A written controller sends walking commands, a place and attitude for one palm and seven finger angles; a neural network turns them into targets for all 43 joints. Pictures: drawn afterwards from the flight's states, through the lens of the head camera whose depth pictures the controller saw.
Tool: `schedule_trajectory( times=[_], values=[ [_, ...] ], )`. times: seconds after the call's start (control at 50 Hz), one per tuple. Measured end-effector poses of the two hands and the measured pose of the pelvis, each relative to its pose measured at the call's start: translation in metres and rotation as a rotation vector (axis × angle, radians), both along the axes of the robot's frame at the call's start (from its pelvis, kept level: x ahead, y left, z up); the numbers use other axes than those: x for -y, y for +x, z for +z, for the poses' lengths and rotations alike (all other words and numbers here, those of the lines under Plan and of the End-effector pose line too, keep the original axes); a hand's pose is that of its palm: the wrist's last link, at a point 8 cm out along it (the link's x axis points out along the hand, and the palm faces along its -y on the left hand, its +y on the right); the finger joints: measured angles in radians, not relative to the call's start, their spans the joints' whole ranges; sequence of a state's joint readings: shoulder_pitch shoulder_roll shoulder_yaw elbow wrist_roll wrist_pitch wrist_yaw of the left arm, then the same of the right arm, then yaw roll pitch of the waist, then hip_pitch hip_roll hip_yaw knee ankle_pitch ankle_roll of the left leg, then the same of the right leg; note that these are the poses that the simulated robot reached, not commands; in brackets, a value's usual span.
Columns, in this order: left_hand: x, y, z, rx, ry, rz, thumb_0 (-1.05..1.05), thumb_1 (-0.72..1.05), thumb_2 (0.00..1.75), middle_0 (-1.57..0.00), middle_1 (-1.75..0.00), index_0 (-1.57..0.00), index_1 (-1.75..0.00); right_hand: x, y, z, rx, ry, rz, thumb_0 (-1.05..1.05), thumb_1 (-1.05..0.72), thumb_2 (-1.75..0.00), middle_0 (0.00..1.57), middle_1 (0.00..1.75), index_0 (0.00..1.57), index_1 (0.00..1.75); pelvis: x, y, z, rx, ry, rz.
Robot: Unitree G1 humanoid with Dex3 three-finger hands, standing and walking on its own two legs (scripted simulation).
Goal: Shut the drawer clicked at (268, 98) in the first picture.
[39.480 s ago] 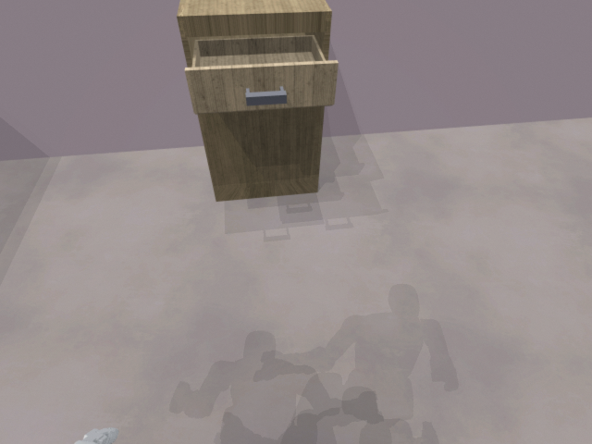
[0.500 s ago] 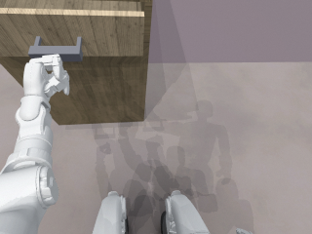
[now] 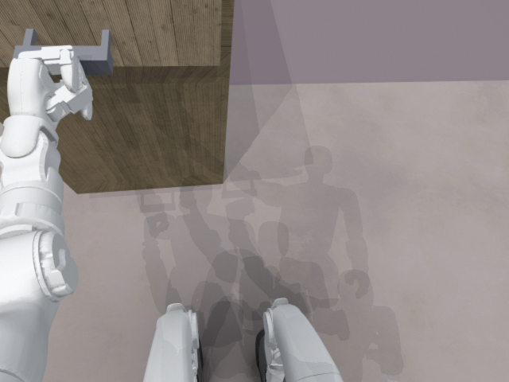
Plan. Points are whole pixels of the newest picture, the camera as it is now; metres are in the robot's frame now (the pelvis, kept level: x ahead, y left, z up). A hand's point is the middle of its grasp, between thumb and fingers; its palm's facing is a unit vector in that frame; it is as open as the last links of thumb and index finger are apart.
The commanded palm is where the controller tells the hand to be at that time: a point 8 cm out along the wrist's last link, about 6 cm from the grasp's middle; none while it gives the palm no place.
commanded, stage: push the drawer shut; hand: left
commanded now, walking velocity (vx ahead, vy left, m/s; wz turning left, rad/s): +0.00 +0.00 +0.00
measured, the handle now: (67, 48) +0.61 +0.24 +0.06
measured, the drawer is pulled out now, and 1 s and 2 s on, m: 0.04 0.00 0.00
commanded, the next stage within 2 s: pull the fist back off the drawer in 0.68 s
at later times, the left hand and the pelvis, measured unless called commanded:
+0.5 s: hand (80, 67) +0.57 +0.22 +0.06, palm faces +0.02 -1.00 -0.03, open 2.7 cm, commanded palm +0.59 +0.23 +0.06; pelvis -0.02 +0.01 -0.02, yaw -1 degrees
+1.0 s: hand (75, 64) +0.57 +0.22 +0.07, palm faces +0.03 -1.00 -0.04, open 2.9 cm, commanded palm +0.59 +0.22 +0.06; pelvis -0.03 +0.01 -0.02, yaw -1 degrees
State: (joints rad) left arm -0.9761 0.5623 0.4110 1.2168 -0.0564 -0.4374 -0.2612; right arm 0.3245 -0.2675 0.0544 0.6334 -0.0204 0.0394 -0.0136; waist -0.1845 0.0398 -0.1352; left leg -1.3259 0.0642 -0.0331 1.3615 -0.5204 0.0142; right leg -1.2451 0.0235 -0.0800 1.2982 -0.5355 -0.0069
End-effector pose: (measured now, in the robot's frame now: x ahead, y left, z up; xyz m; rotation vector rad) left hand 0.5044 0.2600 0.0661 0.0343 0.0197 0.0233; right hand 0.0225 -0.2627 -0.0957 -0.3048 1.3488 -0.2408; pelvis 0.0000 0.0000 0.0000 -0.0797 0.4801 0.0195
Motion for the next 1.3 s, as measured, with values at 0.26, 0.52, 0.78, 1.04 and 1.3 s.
schedule_trajectory(
  times=[0.26, 0.52, 0.78, 1.04, 1.3],
  values=[
    [-0.004, 0.026, -0.001, 0.01, -0.004, 0.0, -0.06, 0.78, 0.92, -1.4, -1.6, -1.4, -1.6, -0.006, -0.038, -0.001, -0.078, -0.034, -0.018, 0.01, -0.9, -0.9, 0.21, 0.3, 0.2, 0.29, -0.006, -0.011, -0.012, -0.042, -0.022, 0.002],
    [-0.013, 0.044, -0.002, -0.008, -0.004, 0.001, -0.09, 0.67, 0.93, -1.4, -1.6, -1.4, -1.6, -0.017, -0.069, 0.001, -0.145, -0.046, -0.033, 0.0, -0.9, -0.9, 0.21, 0.3, 0.2, 0.29, -0.011, -0.019, -0.02, -0.074, -0.04, 0.001],
    [-0.022, 0.048, -0.002, -0.01, 0.001, 0.004, -0.11, 0.56, 0.91, -1.4, -1.6, -1.4, -1.6, -0.02, -0.075, 0.004, -0.128, -0.079, -0.028, 0.0, -0.9, -0.9, 0.21, 0.3, 0.2, 0.3, -0.012, -0.027, -0.024, -0.09, -0.055, 0.003],
    [-0.018, 0.046, 0.003, -0.035, 0.009, 0.004, -0.06, 0.61, 0.92, -1.4, -1.6, -1.4, -1.6, -0.021, -0.074, 0.008, -0.121, -0.06, -0.01, 0.0, -0.9, -0.9, 0.21, 0.3, 0.2, 0.3, -0.011, -0.026, -0.018, -0.08, -0.054, 0.01],
    [-0.006, 0.04, 0.0, -0.021, 0.003, 0.006, -0.06, 0.75, 0.93, -1.4, -1.6, -1.4, -1.6, -0.019, -0.061, 0.005, -0.128, -0.013, -0.018, 0.0, -0.9, -0.9, 0.21, 0.3, 0.2, 0.29, -0.009, -0.015, -0.011, -0.068, -0.038, 0.002]
  ],
)
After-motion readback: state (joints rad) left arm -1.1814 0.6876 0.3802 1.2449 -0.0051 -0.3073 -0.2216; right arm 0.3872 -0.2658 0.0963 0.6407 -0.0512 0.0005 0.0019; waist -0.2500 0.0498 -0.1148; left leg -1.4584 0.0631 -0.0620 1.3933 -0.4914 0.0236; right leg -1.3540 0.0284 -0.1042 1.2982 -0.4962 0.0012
